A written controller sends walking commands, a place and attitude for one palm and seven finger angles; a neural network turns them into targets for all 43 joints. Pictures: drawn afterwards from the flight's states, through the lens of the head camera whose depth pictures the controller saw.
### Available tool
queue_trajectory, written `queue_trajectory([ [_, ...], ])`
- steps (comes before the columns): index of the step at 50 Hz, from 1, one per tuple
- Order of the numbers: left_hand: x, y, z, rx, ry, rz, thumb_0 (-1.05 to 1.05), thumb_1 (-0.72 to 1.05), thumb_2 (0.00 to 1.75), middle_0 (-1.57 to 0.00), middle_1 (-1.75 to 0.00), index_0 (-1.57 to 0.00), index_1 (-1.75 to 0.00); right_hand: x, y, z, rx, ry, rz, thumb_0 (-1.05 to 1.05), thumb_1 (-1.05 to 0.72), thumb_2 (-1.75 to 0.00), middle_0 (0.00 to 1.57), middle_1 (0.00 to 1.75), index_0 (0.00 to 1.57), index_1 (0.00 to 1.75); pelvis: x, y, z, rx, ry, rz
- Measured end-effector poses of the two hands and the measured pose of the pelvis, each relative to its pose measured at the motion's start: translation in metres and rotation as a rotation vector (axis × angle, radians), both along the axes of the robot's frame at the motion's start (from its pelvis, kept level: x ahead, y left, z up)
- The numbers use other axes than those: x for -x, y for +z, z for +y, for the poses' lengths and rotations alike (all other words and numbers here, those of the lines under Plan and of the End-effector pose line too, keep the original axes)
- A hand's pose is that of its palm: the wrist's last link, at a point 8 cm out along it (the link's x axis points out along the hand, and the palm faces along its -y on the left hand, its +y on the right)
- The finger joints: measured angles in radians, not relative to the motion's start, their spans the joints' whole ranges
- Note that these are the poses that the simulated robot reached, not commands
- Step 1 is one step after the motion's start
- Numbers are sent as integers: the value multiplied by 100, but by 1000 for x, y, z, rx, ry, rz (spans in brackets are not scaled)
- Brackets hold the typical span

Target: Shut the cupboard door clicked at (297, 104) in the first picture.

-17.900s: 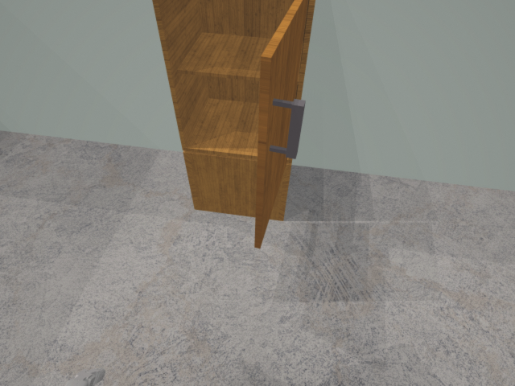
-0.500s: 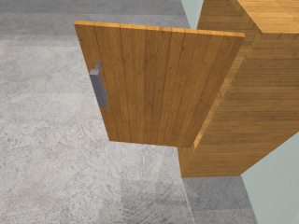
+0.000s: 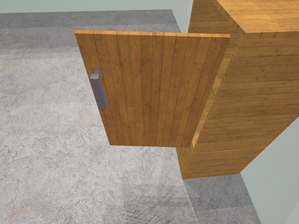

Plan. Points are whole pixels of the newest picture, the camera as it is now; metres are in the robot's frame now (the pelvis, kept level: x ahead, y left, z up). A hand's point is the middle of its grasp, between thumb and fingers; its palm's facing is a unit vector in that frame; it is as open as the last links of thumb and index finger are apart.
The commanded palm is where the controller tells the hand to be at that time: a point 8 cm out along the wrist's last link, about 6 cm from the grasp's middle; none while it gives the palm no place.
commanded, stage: come to a stop and stand still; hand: left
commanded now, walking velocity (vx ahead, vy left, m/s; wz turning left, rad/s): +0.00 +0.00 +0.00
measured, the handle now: (100, 88) +0.49 +0.18 +0.07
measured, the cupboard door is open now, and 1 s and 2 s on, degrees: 83 83 83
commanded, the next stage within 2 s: look again from close up in 0.10 s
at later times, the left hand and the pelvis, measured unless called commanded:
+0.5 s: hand out of the picture +0.02 +0.16 -0.18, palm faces -0.01 -0.98 -0.19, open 7.4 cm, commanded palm none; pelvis +0.02 -0.01 +0.00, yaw -1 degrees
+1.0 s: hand (80, 205) +0.18 +0.19 -0.04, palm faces +0.23 -0.96 -0.16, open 7.3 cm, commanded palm +0.12 +0.23 -0.06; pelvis +0.00 +0.01 -0.01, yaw +3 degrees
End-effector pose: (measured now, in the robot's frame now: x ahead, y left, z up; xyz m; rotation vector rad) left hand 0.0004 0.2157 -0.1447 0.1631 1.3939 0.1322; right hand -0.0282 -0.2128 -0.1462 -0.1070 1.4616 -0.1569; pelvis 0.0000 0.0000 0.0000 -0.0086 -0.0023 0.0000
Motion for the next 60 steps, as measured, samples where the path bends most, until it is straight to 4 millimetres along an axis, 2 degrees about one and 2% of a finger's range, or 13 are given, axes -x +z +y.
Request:
queue_trajectory([
  [6,-2,-3,-6,-1,-22,-8,1,91,89,-20,-30,-20,-30,-5,-7,-4,-13,-5,-33,0,-91,-90,20,30,20,30,-6,-5,-2,14,6,1],
  [13,-17,1,-3,-26,-6,-55,2,92,89,-20,-30,-20,-30,-28,-9,-3,-14,28,-74,1,-92,-90,20,30,20,30,-14,-4,-5,-4,0,-10],
  [22,-19,0,-6,-7,-13,-47,1,91,89,-20,-30,-20,-30,-53,2,-19,29,41,-115,1,-92,-90,20,30,20,30,-18,-1,-8,-13,-12,-10],
  [29,-15,-4,-8,14,-10,-27,1,91,89,-20,-30,-20,-30,-69,9,-23,52,55,-141,0,-91,-90,20,30,20,30,-20,1,-8,-11,-15,-11],
  [43,-7,-3,9,-2,-10,-2,1,90,89,-20,-30,-20,-30,-75,11,-15,58,65,-142,0,-91,-90,20,30,20,30,-19,2,2,-2,-15,-8],
  [44,-18,3,14,-4,51,-59,1,90,89,-20,-30,-20,-30,-77,13,-15,71,66,-179,0,-91,-90,20,30,20,30,-16,1,3,1,-8,-9],
  [45,-37,16,20,-21,78,-188,1,90,89,-21,-30,-20,-30,-81,16,-16,91,66,-251,0,-91,-90,20,30,20,30,-13,-1,4,-1,-3,-12],
  [48,-104,77,28,-76,85,-635,2,91,89,-21,-31,-21,-31,-95,24,-17,99,77,-456,0,-91,-90,20,30,20,30,-7,-5,5,-23,24,-9],
  [51,-164,138,17,-60,37,-1032,2,91,89,-23,-34,-23,-33,-116,25,-21,73,114,-624,1,-90,-90,20,30,20,30,1,-15,5,-37,65,4],
  [53,-190,162,7,-8,-3,-1238,2,91,89,-25,-36,-25,-36,-131,25,-24,66,140,-709,1,-90,-90,20,30,20,30,8,-23,5,-27,72,33],
  [56,-202,168,-9,130,-88,-1448,1,91,89,-29,-41,-29,-40,-153,29,-29,71,170,-805,1,-90,-90,20,30,20,30,16,-39,-1,-25,52,98],
  [58,-193,149,-17,206,-148,-1473,1,91,89,-33,-44,-32,-44,-167,33,-34,81,192,-847,1,-90,-90,20,30,20,30,21,-51,-7,-27,42,124],
  [60,-174,119,-18,245,-156,-1391,0,90,89,-36,-48,-36,-47,-180,38,-38,95,220,-877,1,-90,-90,20,30,20,30,24,-61,-11,-25,42,138],
])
